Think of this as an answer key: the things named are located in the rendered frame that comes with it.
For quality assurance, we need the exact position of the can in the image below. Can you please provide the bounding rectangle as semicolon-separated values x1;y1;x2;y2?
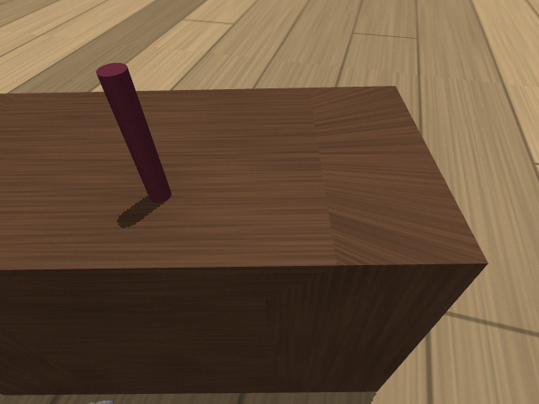
96;63;171;203

